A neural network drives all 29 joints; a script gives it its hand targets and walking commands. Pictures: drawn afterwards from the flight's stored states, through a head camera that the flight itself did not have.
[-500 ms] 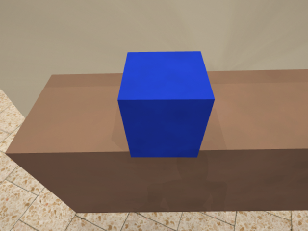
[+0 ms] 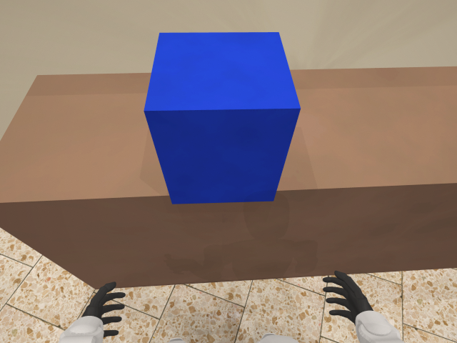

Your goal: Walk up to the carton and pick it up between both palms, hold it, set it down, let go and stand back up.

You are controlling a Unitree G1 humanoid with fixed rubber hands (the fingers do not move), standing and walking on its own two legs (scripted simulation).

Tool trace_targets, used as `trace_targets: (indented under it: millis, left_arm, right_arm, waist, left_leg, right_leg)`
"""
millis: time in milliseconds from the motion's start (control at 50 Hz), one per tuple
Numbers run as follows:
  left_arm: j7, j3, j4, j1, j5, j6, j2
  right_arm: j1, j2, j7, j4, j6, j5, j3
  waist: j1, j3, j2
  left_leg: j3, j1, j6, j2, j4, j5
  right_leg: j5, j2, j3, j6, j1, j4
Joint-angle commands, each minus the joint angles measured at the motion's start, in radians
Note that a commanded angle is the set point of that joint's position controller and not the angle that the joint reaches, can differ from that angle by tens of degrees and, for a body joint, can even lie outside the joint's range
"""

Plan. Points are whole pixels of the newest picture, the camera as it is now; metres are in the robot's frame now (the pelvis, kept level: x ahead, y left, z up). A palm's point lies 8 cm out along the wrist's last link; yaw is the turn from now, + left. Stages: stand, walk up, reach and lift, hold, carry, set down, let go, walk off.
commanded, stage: reach and lift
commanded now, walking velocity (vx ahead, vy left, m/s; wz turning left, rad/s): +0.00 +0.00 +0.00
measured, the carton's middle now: (221, 124) +0.50 +0.01 +0.09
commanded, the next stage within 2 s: none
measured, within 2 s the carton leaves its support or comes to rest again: neither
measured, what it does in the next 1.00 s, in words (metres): shifts its weight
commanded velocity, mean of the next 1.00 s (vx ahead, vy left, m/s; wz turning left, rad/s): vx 0.00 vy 0.00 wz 0.00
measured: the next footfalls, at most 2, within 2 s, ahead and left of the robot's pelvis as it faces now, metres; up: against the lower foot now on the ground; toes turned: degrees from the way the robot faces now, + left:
none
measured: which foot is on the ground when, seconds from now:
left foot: down 0.00-1.00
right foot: down 0.00-1.00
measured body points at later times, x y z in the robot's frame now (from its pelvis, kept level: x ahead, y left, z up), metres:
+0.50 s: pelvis +0.04 +0.03 +0.03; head +0.06 +0.04 +0.48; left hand +0.22 +0.25 -0.04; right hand +0.19 -0.21 -0.05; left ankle +0.04 +0.16 -0.71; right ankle +0.03 -0.07 -0.71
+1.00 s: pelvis +0.06 +0.03 +0.04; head +0.06 +0.03 +0.49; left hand +0.23 +0.23 +0.00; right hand +0.21 -0.21 -0.01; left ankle +0.04 +0.16 -0.71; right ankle +0.03 -0.07 -0.71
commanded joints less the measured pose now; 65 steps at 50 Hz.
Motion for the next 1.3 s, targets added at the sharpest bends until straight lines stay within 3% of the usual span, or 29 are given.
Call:
trace_targets:
  millis: [0, 60, 100, 120, 160, 200, 240, 280, 320, 340, 360, 400, 420, 520, 560, 600, 640, 720, 740, 760, 800, 820, 840, 860, 880, 900, 940, 1100, 1280]
  left_arm:
    - [0.004, 0.07, -0.096, 0.217, 0.021, 0.007, 0.135]
    - [0.036, 0.039, -0.136, 0.092, -0.003, -0.042, 0.136]
    - [0.049, 0.014, -0.154, 0.007, -0.017, -0.07, 0.126]
    - [0.055, -0.003, -0.153, 0.0, -0.033, -0.086, 0.125]
    - [0.077, -0.036, -0.231, -0.048, -0.074, -0.12, 0.105]
    - [0.095, -0.053, -0.276, -0.024, -0.092, -0.169, 0.123]
    - [0.101, -0.047, -0.268, 0.044, -0.103, -0.207, 0.105]
    - [0.104, -0.06, -0.223, 0.109, -0.101, -0.229, 0.071]
    - [0.089, -0.066, -0.179, 0.185, -0.125, -0.242, 0.044]
    - [0.087, -0.059, -0.173, 0.211, -0.107, -0.244, 0.031]
    - [0.083, -0.064, -0.172, 0.229, -0.106, -0.247, 0.034]
    - [0.082, -0.054, -0.186, 0.269, -0.085, -0.258, 0.023]
    - [0.085, -0.05, -0.186, 0.259, -0.08, -0.256, 0.014]
    - [0.095, -0.076, -0.219, 0.224, -0.102, -0.281, 0.0]
    - [0.109, -0.09, -0.251, 0.197, -0.097, -0.306, -0.016]
    - [0.117, -0.076, -0.277, 0.194, -0.09, -0.326, 0.002]
    - [0.133, -0.082, -0.335, 0.193, -0.087, -0.348, -0.005]
    - [0.134, -0.094, -0.363, 0.261, -0.115, -0.389, -0.011]
    - [0.13, -0.086, -0.361, 0.3, -0.104, -0.387, -0.016]
    - [0.122, -0.091, -0.39, 0.297, -0.123, -0.4, 0.007]
    - [0.12, -0.085, -0.413, 0.288, -0.12, -0.418, -0.003]
    - [0.118, -0.084, -0.405, 0.279, -0.123, -0.417, 0.012]
    - [0.118, -0.103, -0.429, 0.291, -0.146, -0.422, 0.005]
    - [0.124, -0.101, -0.445, 0.298, -0.134, -0.421, -0.004]
    - [0.125, -0.108, -0.449, 0.28, -0.136, -0.415, -0.004]
    - [0.122, -0.106, -0.42, 0.324, -0.144, -0.435, -0.026]
    - [0.118, -0.09, -0.433, 0.3, -0.141, -0.467, -0.014]
    - [0.148, -0.113, -0.458, 0.167, -0.156, -0.482, -0.034]
    - [0.172, -0.108, -0.503, 0.056, -0.161, -0.451, -0.059]
  right_arm:
    - [0.133, -0.168, -0.018, -0.107, -0.009, 0.003, -0.033]
    - [0.047, -0.132, -0.001, -0.211, -0.017, -0.06, -0.068]
    - [0.046, -0.097, 0.016, -0.259, -0.013, -0.099, -0.102]
    - [0.056, -0.075, 0.02, -0.288, -0.007, -0.11, -0.113]
    - [0.071, -0.075, 0.046, -0.321, -0.026, -0.096, -0.136]
    - [0.119, -0.093, 0.069, -0.332, -0.053, -0.105, -0.168]
    - [0.167, -0.132, 0.082, -0.347, -0.085, -0.115, -0.18]
    - [0.195, -0.146, 0.083, -0.29, -0.113, -0.091, -0.178]
    - [0.224, -0.155, 0.088, -0.292, -0.129, -0.086, -0.14]
    - [0.251, -0.16, 0.086, -0.282, -0.133, -0.075, -0.128]
    - [0.266, -0.168, 0.079, -0.26, -0.131, -0.061, -0.125]
    - [0.271, -0.182, 0.073, -0.258, -0.142, -0.046, -0.131]
    - [0.266, -0.182, 0.073, -0.275, -0.136, -0.046, -0.124]
    - [0.253, -0.157, 0.086, -0.395, -0.12, -0.038, -0.136]
    - [0.263, -0.171, 0.093, -0.418, -0.123, -0.039, -0.148]
    - [0.282, -0.155, 0.095, -0.439, -0.134, -0.032, -0.148]
    - [0.299, -0.155, 0.097, -0.476, -0.147, -0.009, -0.15]
    - [0.353, -0.167, 0.084, -0.503, -0.15, 0.028, -0.135]
    - [0.39, -0.162, 0.078, -0.485, -0.146, 0.027, -0.126]
    - [0.381, -0.152, 0.067, -0.543, -0.152, 0.037, -0.132]
    - [0.382, -0.143, 0.059, -0.565, -0.156, 0.042, -0.152]
    - [0.366, -0.128, 0.058, -0.579, -0.148, 0.05, -0.137]
    - [0.363, -0.126, 0.057, -0.616, -0.149, 0.059, -0.136]
    - [0.392, -0.132, 0.057, -0.586, -0.139, 0.056, -0.138]
    - [0.367, -0.137, 0.053, -0.629, -0.132, 0.057, -0.147]
    - [0.361, -0.168, 0.052, -0.632, -0.138, 0.051, -0.158]
    - [0.359, -0.163, 0.043, -0.659, -0.155, 0.061, -0.142]
    - [0.269, -0.134, 0.051, -0.713, -0.129, 0.089, -0.142]
    - [0.159, -0.16, 0.041, -0.755, -0.099, 0.135, -0.152]
  waist:
    - [0.04, -0.161, -0.022]
    - [0.035, -0.085, 0.013]
    - [0.042, -0.067, 0.013]
    - [0.033, -0.063, 0.005]
    - [0.029, -0.179, 0.09]
    - [0.014, -0.237, 0.122]
    - [0.015, -0.305, 0.085]
    - [0.024, -0.297, 0.077]
    - [0.036, -0.258, 0.023]
    - [0.041, -0.252, 0.03]
    - [0.029, -0.243, 0.017]
    - [0.04, -0.253, 0.046]
    - [0.052, -0.241, 0.031]
    - [0.048, -0.165, 0.007]
    - [0.062, -0.154, 0.06]
    - [0.067, -0.165, 0.029]
    - [0.069, -0.191, 0.069]
    - [0.054, -0.233, 0.056]
    - [0.058, -0.226, 0.028]
    - [0.049, -0.228, -0.002]
    - [0.046, -0.205, 0.018]
    - [0.067, -0.177, 0.019]
    - [0.06, -0.207, 0.011]
    - [0.06, -0.199, 0.044]
    - [0.06, -0.2, 0.046]
    - [0.055, -0.221, -0.021]
    - [0.057, -0.241, -0.017]
    - [0.062, -0.189, 0.023]
    - [0.063, -0.232, 0.026]
  left_leg:
    - [0.077, 0.222, 0.047, -0.073, -0.172, 0.136]
    - [0.103, 0.159, 0.056, -0.085, -0.227, -0.023]
    - [0.105, 0.177, 0.067, -0.069, -0.233, -0.083]
    - [0.103, 0.197, 0.066, -0.068, -0.236, -0.091]
    - [0.09, 0.223, 0.058, -0.051, -0.261, -0.063]
    - [0.081, 0.222, 0.053, -0.036, -0.291, -0.017]
    - [0.075, 0.302, 0.037, -0.043, -0.281, 0.112]
    - [0.072, 0.375, 0.023, -0.052, -0.283, 0.24]
    - [0.053, 0.41, 0.016, -0.067, -0.298, 0.294]
    - [0.05, 0.422, 0.014, -0.07, -0.306, 0.337]
    - [0.047, 0.443, 0.013, -0.071, -0.32, 0.378]
    - [0.044, 0.478, 0.006, -0.08, -0.334, 0.407]
    - [0.048, 0.469, 0.004, -0.084, -0.351, 0.388]
    - [0.053, 0.442, 0.02, -0.079, -0.391, 0.313]
    - [0.05, 0.424, 0.009, -0.077, -0.401, 0.302]
    - [0.05, 0.42, 0.018, -0.075, -0.399, 0.3]
    - [0.053, 0.451, 0.006, -0.078, -0.39, 0.342]
    - [0.047, 0.469, 0.015, -0.079, -0.38, 0.399]
    - [0.042, 0.475, 0.021, -0.082, -0.381, 0.424]
    - [0.044, 0.476, 0.027, -0.086, -0.382, 0.418]
    - [0.041, 0.464, 0.017, -0.085, -0.399, 0.382]
    - [0.047, 0.449, 0.029, -0.09, -0.412, 0.358]
    - [0.048, 0.45, 0.03, -0.087, -0.407, 0.387]
    - [0.043, 0.465, 0.02, -0.091, -0.412, 0.377]
    - [0.04, 0.459, 0.026, -0.082, -0.413, 0.366]
    - [0.039, 0.464, 0.033, -0.08, -0.401, 0.432]
    - [0.04, 0.455, 0.029, -0.089, -0.402, 0.428]
    - [0.04, 0.425, 0.043, -0.068, -0.445, 0.219]
    - [0.032, 0.442, 0.046, -0.066, -0.442, 0.221]
  right_leg:
    - [0.231, -0.026, 0.088, 0.071, 0.184, -0.29]
    - [0.021, -0.025, 0.069, 0.057, 0.154, -0.335]
    - [-0.132, -0.042, 0.1, 0.043, 0.057, -0.383]
    - [-0.121, -0.046, 0.092, 0.035, 0.04, -0.382]
    - [0.002, -0.029, 0.067, 0.028, 0.036, -0.339]
    - [0.109, -0.007, 0.04, 0.036, 0.119, -0.308]
    - [0.226, 0.012, 0.022, 0.046, 0.139, -0.313]
    - [0.296, 0.025, 0.022, 0.052, 0.143, -0.346]
    - [0.339, 0.024, 0.023, 0.055, 0.159, -0.383]
    - [0.375, 0.026, 0.028, 0.054, 0.172, -0.393]
    - [0.411, 0.034, 0.028, 0.053, 0.189, -0.407]
    - [0.405, 0.05, 0.031, 0.058, 0.224, -0.428]
    - [0.383, 0.051, 0.029, 0.055, 0.239, -0.44]
    - [0.284, 0.04, 0.046, 0.047, 0.193, -0.494]
    - [0.274, 0.039, 0.054, 0.035, 0.19, -0.491]
    - [0.262, 0.035, 0.063, 0.036, 0.186, -0.492]
    - [0.316, 0.037, 0.067, 0.03, 0.178, -0.49]
    - [0.413, 0.031, 0.095, 0.038, 0.216, -0.487]
    - [0.429, 0.036, 0.095, 0.039, 0.223, -0.5]
    - [0.453, 0.037, 0.096, 0.051, 0.242, -0.495]
    - [0.406, 0.038, 0.101, 0.04, 0.229, -0.511]
    - [0.366, 0.03, 0.108, 0.043, 0.239, -0.519]
    - [0.393, 0.035, 0.106, 0.045, 0.25, -0.516]
    - [0.38, 0.031, 0.104, 0.041, 0.237, -0.52]
    - [0.356, 0.026, 0.11, 0.036, 0.237, -0.523]
    - [0.497, 0.039, 0.097, 0.052, 0.267, -0.521]
    - [0.538, 0.038, 0.104, 0.064, 0.293, -0.506]
    - [0.282, 0.019, 0.111, 0.04, 0.2, -0.525]
    - [0.28, 0.029, 0.12, 0.038, 0.197, -0.506]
